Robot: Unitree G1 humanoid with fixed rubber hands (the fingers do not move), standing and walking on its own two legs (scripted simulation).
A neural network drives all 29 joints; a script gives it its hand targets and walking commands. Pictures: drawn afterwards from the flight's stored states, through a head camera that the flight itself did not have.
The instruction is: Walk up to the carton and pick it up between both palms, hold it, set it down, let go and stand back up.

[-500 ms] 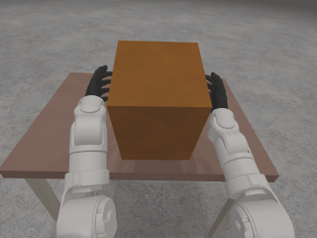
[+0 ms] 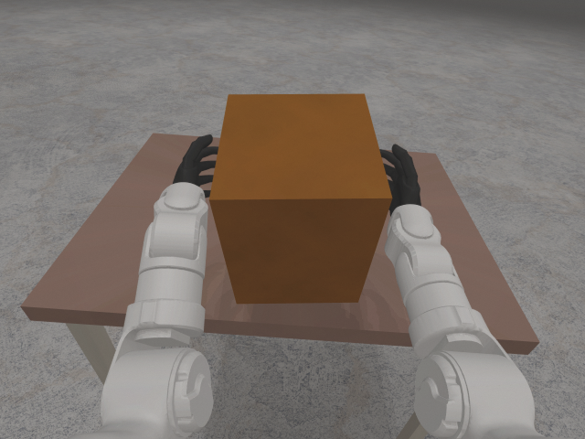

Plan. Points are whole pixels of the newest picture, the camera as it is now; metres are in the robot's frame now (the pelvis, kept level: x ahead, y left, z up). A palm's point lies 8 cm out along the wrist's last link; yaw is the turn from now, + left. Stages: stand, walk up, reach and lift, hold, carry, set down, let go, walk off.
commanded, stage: set down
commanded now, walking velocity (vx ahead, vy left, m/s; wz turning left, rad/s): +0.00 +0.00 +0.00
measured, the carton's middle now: (297, 204) +0.44 -0.02 +0.15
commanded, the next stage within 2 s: none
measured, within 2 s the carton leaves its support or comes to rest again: rests again in 1.64 s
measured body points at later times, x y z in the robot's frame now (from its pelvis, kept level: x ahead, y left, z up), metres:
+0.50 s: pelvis +0.00 -0.01 +0.00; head -0.03 +0.02 +0.45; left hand +0.43 +0.12 +0.17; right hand +0.41 -0.17 +0.18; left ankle +0.01 +0.07 -0.75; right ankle +0.01 -0.09 -0.75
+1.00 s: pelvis +0.01 +0.00 +0.00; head +0.01 +0.03 +0.45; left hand +0.45 +0.11 +0.13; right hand +0.41 -0.18 +0.14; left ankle +0.01 +0.07 -0.75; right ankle +0.01 -0.09 -0.75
